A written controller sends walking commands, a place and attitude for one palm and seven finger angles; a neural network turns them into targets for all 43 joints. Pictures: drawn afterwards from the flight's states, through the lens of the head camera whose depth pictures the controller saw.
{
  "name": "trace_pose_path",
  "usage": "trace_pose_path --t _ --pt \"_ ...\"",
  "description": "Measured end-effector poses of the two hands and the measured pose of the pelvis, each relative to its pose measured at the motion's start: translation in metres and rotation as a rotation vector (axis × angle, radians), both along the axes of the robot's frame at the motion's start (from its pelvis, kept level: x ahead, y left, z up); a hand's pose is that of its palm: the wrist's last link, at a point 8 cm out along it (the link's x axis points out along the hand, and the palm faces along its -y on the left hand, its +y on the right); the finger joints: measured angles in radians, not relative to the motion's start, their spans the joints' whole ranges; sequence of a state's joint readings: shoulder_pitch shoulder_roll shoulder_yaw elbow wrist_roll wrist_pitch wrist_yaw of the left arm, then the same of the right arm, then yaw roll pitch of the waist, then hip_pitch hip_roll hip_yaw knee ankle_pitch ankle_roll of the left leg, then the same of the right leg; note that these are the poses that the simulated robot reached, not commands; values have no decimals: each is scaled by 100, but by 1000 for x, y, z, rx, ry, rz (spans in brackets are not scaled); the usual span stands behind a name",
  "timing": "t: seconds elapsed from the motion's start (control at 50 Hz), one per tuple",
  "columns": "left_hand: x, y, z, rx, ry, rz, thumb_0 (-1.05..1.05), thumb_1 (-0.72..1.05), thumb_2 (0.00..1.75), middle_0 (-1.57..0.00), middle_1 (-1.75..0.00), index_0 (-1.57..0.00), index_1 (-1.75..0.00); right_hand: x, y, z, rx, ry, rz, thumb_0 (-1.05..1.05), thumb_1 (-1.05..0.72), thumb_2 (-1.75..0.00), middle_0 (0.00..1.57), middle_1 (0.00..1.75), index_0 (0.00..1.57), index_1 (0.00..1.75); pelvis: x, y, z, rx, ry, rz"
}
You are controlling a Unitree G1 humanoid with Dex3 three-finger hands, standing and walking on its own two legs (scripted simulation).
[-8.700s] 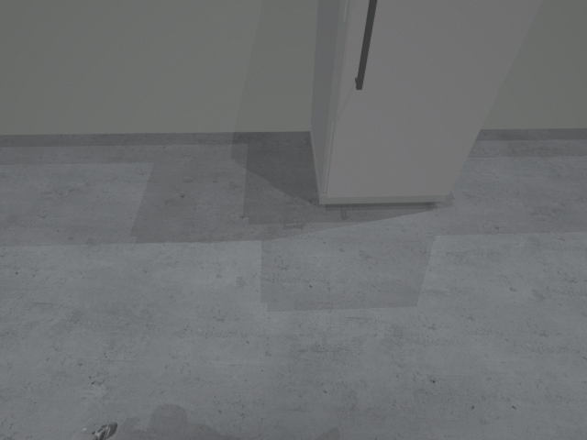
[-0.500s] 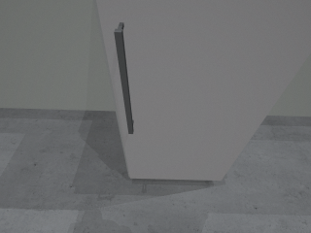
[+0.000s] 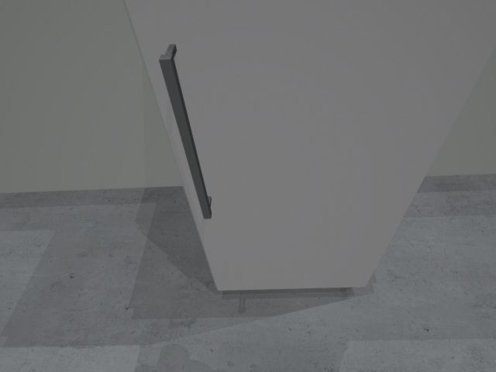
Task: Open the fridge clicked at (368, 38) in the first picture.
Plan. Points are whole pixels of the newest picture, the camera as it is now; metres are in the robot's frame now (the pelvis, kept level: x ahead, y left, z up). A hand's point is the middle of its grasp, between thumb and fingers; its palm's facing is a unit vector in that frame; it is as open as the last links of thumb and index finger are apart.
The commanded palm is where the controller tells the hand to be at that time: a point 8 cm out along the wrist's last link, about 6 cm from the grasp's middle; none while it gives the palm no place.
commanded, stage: look again from close up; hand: left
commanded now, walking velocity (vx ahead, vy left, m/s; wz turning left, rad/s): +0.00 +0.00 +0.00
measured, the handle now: (193, 149) +0.51 +0.14 +0.09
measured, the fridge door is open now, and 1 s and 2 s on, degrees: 0 0 0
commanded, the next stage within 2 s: raise the hand to about handle height in 0.68 s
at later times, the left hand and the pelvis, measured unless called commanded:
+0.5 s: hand out of the picture +0.02 +0.15 -0.17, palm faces +0.02 -0.98 -0.22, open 7.3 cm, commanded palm none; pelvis +0.00 -0.03 +0.00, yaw +1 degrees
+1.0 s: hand (150, 332) +0.19 +0.17 -0.01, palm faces +0.21 -0.98 -0.02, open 7.6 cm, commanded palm +0.10 +0.22 -0.05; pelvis -0.02 -0.03 -0.02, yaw +2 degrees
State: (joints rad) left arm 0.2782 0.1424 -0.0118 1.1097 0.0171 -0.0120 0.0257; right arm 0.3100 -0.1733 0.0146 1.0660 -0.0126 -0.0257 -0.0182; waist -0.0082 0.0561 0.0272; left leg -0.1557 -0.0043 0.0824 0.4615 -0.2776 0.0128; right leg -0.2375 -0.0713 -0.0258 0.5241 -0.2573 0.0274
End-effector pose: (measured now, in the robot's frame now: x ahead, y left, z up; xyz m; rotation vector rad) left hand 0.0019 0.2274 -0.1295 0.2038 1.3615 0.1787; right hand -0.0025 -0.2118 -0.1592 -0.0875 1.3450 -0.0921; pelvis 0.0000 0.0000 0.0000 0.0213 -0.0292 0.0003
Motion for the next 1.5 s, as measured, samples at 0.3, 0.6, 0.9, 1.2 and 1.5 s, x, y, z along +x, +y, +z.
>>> trace_pose_path --t 0.3,0.6,0.9,1.2,1.5 --pt "10 -23 -2 -17 -14 4 0 92 90 -20 -30 -20 -30 9 -34 7 -41 19 16 1 -91 -90 19 30 20 30 2 -24 2 0 2 8" --pt "8 -34 -5 -31 -10 15 0 92 90 -20 -30 -20 -30 8 -45 11 -52 35 26 1 -91 -90 19 30 20 30 1 -35 3 -6 2 15" --pt "84 -17 66 14 -606 125 2 90 89 -20 -31 -21 -31 47 -49 27 -113 -270 53 1 -91 -90 20 30 20 30 -8 -29 -1 -10 2 29" --pt "120 -4 67 -233 -1286 -101 1 62 78 -22 -49 -23 -49 204 -48 67 -196 -969 253 1 -91 -90 19 30 20 30 -40 -17 -89 -16 208 33" --pt "141 22 110 -154 -1281 -184 1 26 63 -25 -71 -25 -71 137 21 8 -31 -710 221 2 -90 -90 20 30 20 30 -48 -8 -82 -72 200 61"
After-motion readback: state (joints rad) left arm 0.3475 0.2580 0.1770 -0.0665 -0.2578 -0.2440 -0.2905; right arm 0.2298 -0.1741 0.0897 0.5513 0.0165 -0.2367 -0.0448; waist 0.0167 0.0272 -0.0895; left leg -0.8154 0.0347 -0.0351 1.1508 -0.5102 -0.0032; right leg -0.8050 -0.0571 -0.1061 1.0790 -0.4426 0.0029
